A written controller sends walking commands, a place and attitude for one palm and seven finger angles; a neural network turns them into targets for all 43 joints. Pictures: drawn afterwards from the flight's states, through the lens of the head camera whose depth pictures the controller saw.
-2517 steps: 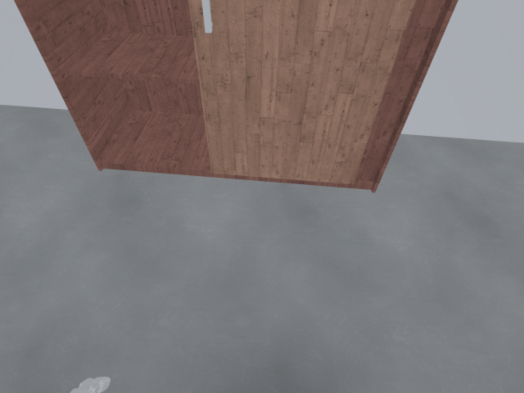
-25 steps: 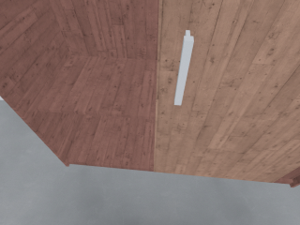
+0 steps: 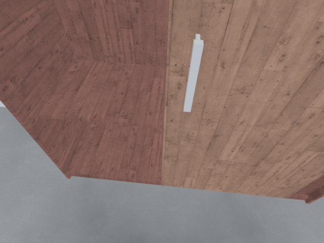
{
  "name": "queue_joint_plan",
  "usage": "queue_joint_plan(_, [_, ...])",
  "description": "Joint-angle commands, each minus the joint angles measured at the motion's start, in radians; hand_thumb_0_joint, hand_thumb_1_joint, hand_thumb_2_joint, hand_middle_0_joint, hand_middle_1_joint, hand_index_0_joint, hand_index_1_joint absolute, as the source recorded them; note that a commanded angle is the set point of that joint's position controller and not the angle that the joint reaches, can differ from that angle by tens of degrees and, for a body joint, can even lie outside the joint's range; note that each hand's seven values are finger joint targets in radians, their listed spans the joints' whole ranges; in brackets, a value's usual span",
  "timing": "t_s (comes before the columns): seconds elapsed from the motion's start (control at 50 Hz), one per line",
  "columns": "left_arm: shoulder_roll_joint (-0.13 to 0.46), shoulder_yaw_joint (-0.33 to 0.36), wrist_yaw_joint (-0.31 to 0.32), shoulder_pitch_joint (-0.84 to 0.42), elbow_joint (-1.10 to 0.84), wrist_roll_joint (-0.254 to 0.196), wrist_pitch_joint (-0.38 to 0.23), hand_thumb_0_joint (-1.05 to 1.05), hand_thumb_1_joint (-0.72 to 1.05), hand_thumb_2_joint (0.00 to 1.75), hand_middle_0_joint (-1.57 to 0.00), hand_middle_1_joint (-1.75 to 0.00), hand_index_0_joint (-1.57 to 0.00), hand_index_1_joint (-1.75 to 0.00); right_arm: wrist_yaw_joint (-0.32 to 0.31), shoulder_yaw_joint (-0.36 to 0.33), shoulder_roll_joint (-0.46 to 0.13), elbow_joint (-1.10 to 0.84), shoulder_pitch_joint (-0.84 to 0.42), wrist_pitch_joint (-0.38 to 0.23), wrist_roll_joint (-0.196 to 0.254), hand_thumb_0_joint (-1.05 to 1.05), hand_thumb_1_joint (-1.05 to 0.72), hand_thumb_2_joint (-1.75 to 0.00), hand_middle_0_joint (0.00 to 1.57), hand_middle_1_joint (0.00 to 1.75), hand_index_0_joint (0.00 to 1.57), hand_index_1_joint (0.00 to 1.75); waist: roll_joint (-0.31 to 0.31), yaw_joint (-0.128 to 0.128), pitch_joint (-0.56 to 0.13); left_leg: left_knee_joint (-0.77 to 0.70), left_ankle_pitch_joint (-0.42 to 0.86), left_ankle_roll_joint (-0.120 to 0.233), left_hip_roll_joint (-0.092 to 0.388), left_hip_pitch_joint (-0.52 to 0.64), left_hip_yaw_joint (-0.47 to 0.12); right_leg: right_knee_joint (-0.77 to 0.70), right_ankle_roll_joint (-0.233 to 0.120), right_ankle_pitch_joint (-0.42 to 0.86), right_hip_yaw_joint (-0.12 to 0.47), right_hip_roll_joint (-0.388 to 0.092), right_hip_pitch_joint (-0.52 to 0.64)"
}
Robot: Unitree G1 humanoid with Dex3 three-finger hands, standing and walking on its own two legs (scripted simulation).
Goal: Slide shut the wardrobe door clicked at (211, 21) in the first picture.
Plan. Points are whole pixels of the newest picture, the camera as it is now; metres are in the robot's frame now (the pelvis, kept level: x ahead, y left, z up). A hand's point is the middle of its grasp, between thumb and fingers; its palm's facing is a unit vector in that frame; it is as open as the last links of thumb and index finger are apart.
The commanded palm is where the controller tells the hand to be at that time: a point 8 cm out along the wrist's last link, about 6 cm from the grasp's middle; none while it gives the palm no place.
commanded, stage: come to a stop and stand still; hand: right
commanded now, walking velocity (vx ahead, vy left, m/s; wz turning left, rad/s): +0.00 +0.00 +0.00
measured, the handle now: (191, 76) +0.50 -0.04 +0.14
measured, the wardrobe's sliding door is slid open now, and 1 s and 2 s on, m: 0.59 0.59 0.59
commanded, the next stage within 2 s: look again from close up in 0.72 s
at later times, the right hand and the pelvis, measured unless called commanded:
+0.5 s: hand out of the picture +0.00 -0.18 -0.16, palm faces +0.04 +0.98 -0.22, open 7.4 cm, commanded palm none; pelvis +0.00 +0.01 +0.01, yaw -1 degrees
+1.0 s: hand out of the picture +0.00 -0.16 -0.16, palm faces +0.05 +0.98 -0.18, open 7.4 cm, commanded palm none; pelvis +0.01 +0.01 +0.01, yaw -1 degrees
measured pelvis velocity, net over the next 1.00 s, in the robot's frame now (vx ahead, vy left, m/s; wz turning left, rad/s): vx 0.01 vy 0.01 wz -0.02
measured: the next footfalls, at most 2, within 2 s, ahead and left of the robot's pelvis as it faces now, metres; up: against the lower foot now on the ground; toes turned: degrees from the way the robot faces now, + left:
none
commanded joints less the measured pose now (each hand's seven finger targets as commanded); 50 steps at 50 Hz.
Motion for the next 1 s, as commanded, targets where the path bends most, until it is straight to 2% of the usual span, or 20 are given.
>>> queue_joint_plan(0.0, [0.107,0.011,0.006,0.055,-0.093,0.01,-0.045,0.0,0.9,0.9,-0.2,-0.3,-0.2,-0.3,-0.014,-0.014,-0.131,-0.086,0.013,-0.03,0.0,0.0,-0.9,-0.9,0.2,0.3,0.2,0.3,-0.049,0.014,-0.074,-0.053,-0.054,0.084,0.018,-0.029,-0.02,-0.148,-0.034,0.05,0.122,-0.07,0.011])
queue_joint_plan(0.04, [0.13,0.009,0.006,0.045,-0.1,0.012,-0.043,0.0,0.9,0.9,-0.2,-0.3,-0.2,-0.3,-0.008,-0.007,-0.119,-0.078,0.046,-0.028,-0.002,0.0,-0.9,-0.9,0.2,0.3,0.2,0.3,-0.114,-0.006,-0.015,-0.029,-0.062,0.075,-0.013,0.013,0.029,-0.238,-0.052,-0.066,0.181,-0.106,-0.083])
queue_joint_plan(0.08, [0.129,0.009,0.006,0.024,-0.102,0.012,-0.042,0.0,0.9,0.9,-0.2,-0.3,-0.2,-0.3,-0.004,-0.002,-0.105,-0.06,0.087,-0.033,-0.003,0.0,-0.9,-0.9,0.2,0.3,0.2,0.3,-0.054,-0.017,0.007,-0.052,-0.028,0.078,-0.008,0.029,0.016,-0.243,-0.048,-0.136,0.16,-0.081,-0.111])
queue_joint_plan(0.12, [0.119,0.006,0.006,0.038,-0.094,0.01,-0.042,0.0,0.9,0.9,-0.2,-0.3,-0.2,-0.3,-0.002,0.001,-0.108,-0.053,0.092,-0.039,-0.002,0.0,-0.9,-0.9,0.2,0.3,0.2,0.3,-0.012,-0.009,0.017,-0.095,-0.041,0.082,0.008,0.004,-0.025,-0.222,-0.038,-0.126,0.132,-0.052,-0.081])
queue_joint_plan(0.16, [0.115,0.002,0.006,0.054,-0.074,0.009,-0.045,0.0,0.9,0.9,-0.2,-0.3,-0.2,-0.3,-0.001,0.001,-0.112,-0.052,0.088,-0.041,-0.001,0.0,-0.9,-0.9,0.2,0.3,0.2,0.3,-0.021,-0.003,0.013,-0.114,-0.05,0.08,0.013,-0.005,-0.031,-0.227,-0.036,-0.113,0.129,-0.048,-0.057])
queue_joint_plan(0.22, [0.108,0.001,0.006,0.066,-0.055,0.008,-0.046,0.0,0.9,0.9,-0.2,-0.3,-0.2,-0.3,-0.001,0.001,-0.111,-0.042,0.098,-0.046,0.0,0.0,-0.9,-0.9,0.2,0.3,0.2,0.3,0.039,0.0,0.01,-0.148,-0.066,0.077,0.027,-0.021,-0.049,-0.21,-0.031,-0.084,0.109,-0.039,-0.024])
queue_joint_plan(0.38, [0.096,-0.011,0.007,0.083,0.01,0.005,-0.055,0.0,0.9,0.9,-0.2,-0.3,-0.2,-0.3,-0.001,0.002,-0.108,-0.012,0.114,-0.052,0.003,0.0,-0.9,-0.9,0.2,0.3,0.2,0.3,0.032,-0.003,0.001,-0.175,-0.027,0.074,0.038,0.004,-0.05,-0.216,-0.025,-0.004,0.093,-0.037,0.007])
queue_joint_plan(0.44, [0.086,-0.014,0.008,0.091,0.033,0.004,-0.056,0.0,0.9,0.9,-0.2,-0.3,-0.2,-0.3,-0.002,0.002,-0.106,0.001,0.113,-0.055,0.003,0.0,-0.9,-0.9,0.2,0.3,0.2,0.3,0.055,-0.004,0.0,-0.186,-0.018,0.072,0.041,0.017,-0.044,-0.214,-0.022,0.023,0.085,-0.039,0.019])
queue_joint_plan(0.5, [0.086,-0.018,0.009,0.095,0.053,0.004,-0.058,0.0,0.9,0.9,-0.2,-0.3,-0.2,-0.3,-0.003,0.003,-0.1,0.012,0.117,-0.055,0.005,0.0,-0.9,-0.9,0.2,0.3,0.2,0.3,0.02,-0.007,0.012,-0.188,-0.014,0.071,0.04,0.014,-0.046,-0.227,-0.018,0.027,0.085,-0.04,0.02])
queue_joint_plan(0.52, [0.085,-0.02,0.009,0.102,0.06,0.004,-0.059,0.0,0.9,0.9,-0.2,-0.3,-0.2,-0.3,-0.003,0.002,-0.099,0.016,0.117,-0.055,0.005,0.0,-0.9,-0.9,0.2,0.3,0.2,0.3,0.019,-0.005,-0.003,-0.183,-0.001,0.072,0.039,0.029,-0.041,-0.231,-0.019,0.034,0.088,-0.044,0.022])
queue_joint_plan(0.56, [0.082,-0.02,0.01,0.1,0.071,0.003,-0.058,0.0,0.9,0.9,-0.2,-0.3,-0.2,-0.3,-0.004,0.003,-0.094,0.022,0.118,-0.054,0.004,0.0,-0.9,-0.9,0.2,0.3,0.2,0.3,0.019,-0.01,0.021,-0.188,-0.007,0.07,0.037,0.03,-0.037,-0.24,-0.018,0.016,0.091,-0.044,0.008])
queue_joint_plan(0.66, [0.073,-0.022,0.011,0.114,0.093,0.003,-0.059,0.0,0.9,0.9,-0.2,-0.3,-0.2,-0.3,-0.005,0.002,-0.087,0.035,0.12,-0.056,0.004,0.0,-0.9,-0.9,0.2,0.3,0.2,0.3,0.026,-0.01,0.019,-0.198,0.002,0.071,0.038,0.047,-0.033,-0.241,-0.016,0.031,0.086,-0.044,0.011])
queue_joint_plan(0.72, [0.069,-0.023,0.013,0.119,0.104,0.003,-0.061,0.0,0.9,0.9,-0.2,-0.3,-0.2,-0.3,-0.005,0.001,-0.077,0.043,0.126,-0.057,0.005,0.0,-0.9,-0.9,0.2,0.3,0.2,0.3,0.003,-0.012,0.009,-0.191,0.026,0.071,0.037,0.055,-0.026,-0.248,-0.017,0.043,0.089,-0.048,0.021])
queue_joint_plan(0.74, [0.066,-0.023,0.013,0.124,0.109,0.002,-0.06,0.0,0.9,0.9,-0.2,-0.3,-0.2,-0.3,-0.005,0.002,-0.08,0.044,0.126,-0.057,0.004,0.0,-0.9,-0.9,0.2,0.3,0.2,0.3,0.024,-0.013,0.014,-0.196,0.02,0.07,0.036,0.064,-0.019,-0.249,-0.017,0.038,0.091,-0.05,0.014])
queue_joint_plan(0.8, [0.063,-0.024,0.014,0.122,0.116,0.002,-0.061,0.0,0.9,0.9,-0.2,-0.3,-0.2,-0.3,-0.006,0.002,-0.072,0.05,0.129,-0.058,0.005,0.0,-0.9,-0.9,0.2,0.3,0.2,0.3,0.007,-0.011,0.019,-0.198,0.038,0.071,0.037,0.056,-0.026,-0.243,-0.015,0.062,0.085,-0.046,0.025])
queue_joint_plan(0.84, [0.059,-0.024,0.014,0.126,0.119,0.001,-0.058,0.0,0.9,0.9,-0.2,-0.3,-0.2,-0.3,-0.006,0.003,-0.071,0.054,0.13,-0.057,0.004,0.0,-0.9,-0.9,0.2,0.3,0.2,0.3,0.026,-0.01,0.03,-0.206,0.022,0.071,0.034,0.054,-0.021,-0.246,-0.016,0.045,0.086,-0.049,0.022])
queue_joint_plan(0.86, [0.059,-0.024,0.014,0.126,0.12,0.001,-0.058,0.0,0.9,0.9,-0.2,-0.3,-0.2,-0.3,-0.006,0.002,-0.066,0.055,0.132,-0.057,0.004,0.0,-0.9,-0.9,0.2,0.3,0.2,0.3,0.017,-0.011,0.03,-0.206,0.023,0.071,0.036,0.051,-0.023,-0.248,-0.015,0.047,0.084,-0.047,0.022])
queue_joint_plan(0.92, [0.056,-0.024,0.015,0.125,0.123,0.001,-0.061,0.0,0.9,0.9,-0.2,-0.3,-0.2,-0.3,-0.006,0.003,-0.062,0.06,0.141,-0.06,0.004,0.0,-0.9,-0.9,0.2,0.3,0.2,0.3,0.018,-0.011,0.007,-0.199,0.067,0.071,0.036,0.061,-0.023,-0.241,-0.018,0.087,0.082,-0.049,0.046])
queue_joint_plan(0.98, [0.053,-0.024,0.016,0.123,0.126,0.0,-0.062,0.0,0.9,0.9,-0.2,-0.3,-0.2,-0.3,-0.007,0.002,-0.057,0.063,0.144,-0.06,0.004,0.0,-0.9,-0.9,0.2,0.3,0.2,0.3,0.009,-0.012,0.011,-0.197,0.081,0.07,0.035,0.067,-0.018,-0.243,-0.018,0.099,0.083,-0.051,0.044])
